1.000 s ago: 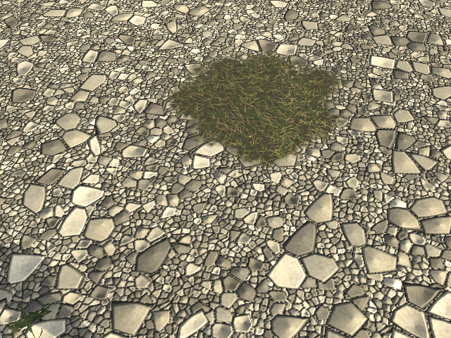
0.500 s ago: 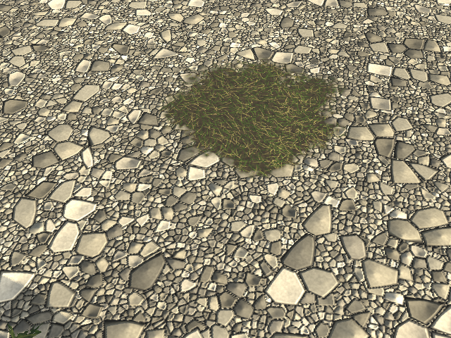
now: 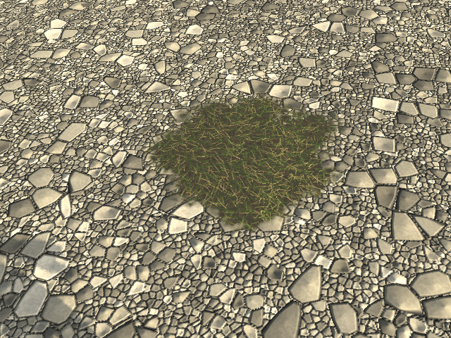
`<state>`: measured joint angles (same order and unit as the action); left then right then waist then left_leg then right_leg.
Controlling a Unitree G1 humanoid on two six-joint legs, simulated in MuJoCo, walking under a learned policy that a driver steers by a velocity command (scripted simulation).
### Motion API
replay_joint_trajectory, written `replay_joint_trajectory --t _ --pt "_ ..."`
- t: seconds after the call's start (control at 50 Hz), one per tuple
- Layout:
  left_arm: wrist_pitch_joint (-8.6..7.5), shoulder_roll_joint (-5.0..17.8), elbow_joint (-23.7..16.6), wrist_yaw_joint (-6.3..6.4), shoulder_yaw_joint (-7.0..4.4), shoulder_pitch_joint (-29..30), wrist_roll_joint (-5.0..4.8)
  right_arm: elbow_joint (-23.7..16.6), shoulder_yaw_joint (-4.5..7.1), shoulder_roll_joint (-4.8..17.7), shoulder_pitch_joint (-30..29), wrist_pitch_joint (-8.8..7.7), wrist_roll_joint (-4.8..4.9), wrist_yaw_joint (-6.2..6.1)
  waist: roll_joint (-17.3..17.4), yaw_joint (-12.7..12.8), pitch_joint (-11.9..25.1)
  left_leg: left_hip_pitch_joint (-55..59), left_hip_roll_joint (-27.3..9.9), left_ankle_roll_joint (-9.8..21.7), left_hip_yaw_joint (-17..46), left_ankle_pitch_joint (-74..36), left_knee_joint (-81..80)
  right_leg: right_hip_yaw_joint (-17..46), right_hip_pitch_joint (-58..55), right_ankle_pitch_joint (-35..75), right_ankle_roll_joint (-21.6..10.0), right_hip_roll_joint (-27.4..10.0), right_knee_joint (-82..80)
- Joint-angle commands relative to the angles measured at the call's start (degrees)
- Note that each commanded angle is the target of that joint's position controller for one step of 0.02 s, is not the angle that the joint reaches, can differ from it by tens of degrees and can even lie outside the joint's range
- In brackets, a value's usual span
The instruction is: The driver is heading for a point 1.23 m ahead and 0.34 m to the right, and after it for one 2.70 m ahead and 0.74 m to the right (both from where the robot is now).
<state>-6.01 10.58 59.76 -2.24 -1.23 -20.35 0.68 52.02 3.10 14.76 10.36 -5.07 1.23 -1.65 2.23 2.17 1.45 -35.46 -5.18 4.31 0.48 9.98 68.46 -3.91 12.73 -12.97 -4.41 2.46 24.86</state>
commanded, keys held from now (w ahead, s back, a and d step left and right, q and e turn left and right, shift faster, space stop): w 0.58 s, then w+e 0.42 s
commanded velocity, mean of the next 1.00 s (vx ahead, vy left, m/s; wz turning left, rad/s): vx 0.50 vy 0.00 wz -0.13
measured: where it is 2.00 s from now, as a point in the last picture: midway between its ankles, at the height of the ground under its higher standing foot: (314, 202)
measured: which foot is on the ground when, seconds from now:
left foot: up 0.00-0.36, down 0.38-0.94, up 0.96-1.00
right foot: down 0.00-0.38, up 0.40-0.90, down 0.92-1.00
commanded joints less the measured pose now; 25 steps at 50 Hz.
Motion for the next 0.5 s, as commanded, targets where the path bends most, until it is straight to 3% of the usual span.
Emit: replay_joint_trajectory --t 0.02,0.06,0.16,0.28,0.32,0.36,0.38,0.4,0.42,0.44,0.46,0.48,0.5 --pt "-1.01 8.6 -2.3 1.77 -1.6 -0.3 -0.24 -1.7 1.18 3.0 0.6 0.45 -0.57 0.3 -3.4 -2.3 -4.0 -8.4 -3.3 -0.8 3.6 -6.0 -9.1 17.2 -4.1 6.2 -6.4 -15.4 -17.9" --pt "-0.49 8.9 -2.1 2.57 -1.76 -2.6 -0.55 -3.3 1.23 2.5 -4.4 0.26 -0.88 0.79 -2.9 -1.0 -4.0 -11.9 -2.9 -2.0 3.1 -10.3 -16.4 15.0 -8.5 10.5 -5.7 -15.4 -18.2" --pt "0.14 8.7 -1.6 3.5 -1.71 -6.7 -0.88 -5.8 0.62 1.2 -14.3 -0.32 -0.24 2.23 -4.8 1.8 -5.7 -8.2 -0.3 -3.0 -0.4 -18.8 -30.6 9.0 -10.3 15.1 -3.7 -13.0 -19.7" --pt "1.94 9.1 0.3 3.54 -2.27 -12.0 -0.87 -9.2 -0.51 0.4 -23.2 -1.49 0.33 4.4 -5.7 3.9 -8.3 -10.0 2.2 -1.4 -3.0 -12.7 -39.4 7.5 -22.2 26.1 -5.0 -15.6 -14.6" --pt "2.26 10.4 -0.2 3.61 -2.72 -10.5 -0.75 -9.6 -0.21 1.6 -22.1 -1.93 0.44 4.92 -7.5 1.8 -6.8 -4.5 4.2 0.4 -4.5 -9.0 -41.1 6.9 -23.6 39.6 -4.6 -16.4 -10.4" --pt "2.62 12.1 -1.0 3.64 -3.21 -8.6 -0.66 -7.5 1.51 5.4 -13.1 -2.02 0.22 4.6 -10.9 -3.5 0.0 9.4 8.0 2.8 -6.6 -6.1 -41.0 6.2 -24.2 60.1 -3.4 -15.9 -0.2" --pt "2.7 12.3 -1.9 3.45 -3.1 -6.0 -0.59 -4.5 2.85 8.2 -2.3 -1.9 0.18 4.12 -11.3 -9.0 6.0 25.0 7.2 5.1 -5.3 -10.1 -41.8 4.9 -18.1 60.9 -1.9 -14.1 10.7" --pt "2.28 10.7 -3.7 3.23 -2.35 -4.3 0.1 -1.8 3.97 12.2 10.0 -1.48 -0.99 3.3 -6.3 -13.1 14.8 46.0 -4.0 9.2 7.4 -10.9 -38.6 3.8 -2.8 41.3 -0.5 -10.9 28.2" --pt "0.98 1.8 -3.6 2.27 -0.04 -12.4 -0.27 -0.3 4.02 13.6 13.3 -1.15 -1.54 3.36 9.4 -7.8 23.4 65.4 -18.7 19.3 36.7 -2.2 -43.6 5.9 20.6 -12.5 2.9 0.9 49.3" --pt "-0.74 7.3 -3.3 1.98 -1.27 -8.1 -1.96 0.2 2.77 8.7 12.8 -0.78 -0.93 3.12 6.1 -10.2 21.1 62.9 -16.9 17.5 39.9 1.2 -48.6 13.3 26.5 -18.6 1.7 -0.4 56.4" --pt "-1.66 10.4 -5.8 1.94 -2.2 -1.9 -3.5 -0.7 2.08 6.5 6.7 -0.83 -0.49 2.85 5.2 -8.9 10.9 53.8 -14.8 14.6 29.3 -1.9 -50.5 11.7 30.2 -14.4 1.1 -3.8 55.9" --pt "-1.98 10.7 -6.8 2.4 -2.37 1.8 -3.61 -1.6 1.53 4.9 2.0 -1.17 -0.68 3.01 -0.4 -6.7 5.8 43.7 -12.5 12.9 22.4 -7.2 -53.0 9.9 28.2 -9.5 1.1 -6.7 52.7" --pt "-1.64 10.4 -6.9 2.89 -2.98 3.1 -2.76 -1.8 1.11 3.4 -0.5 -1.52 -1.28 3.36 -2.5 -4.5 2.3 35.9 -10.5 11.8 17.9 -10.9 -54.8 8.8 25.6 -7.0 1.5 -8.3 49.1"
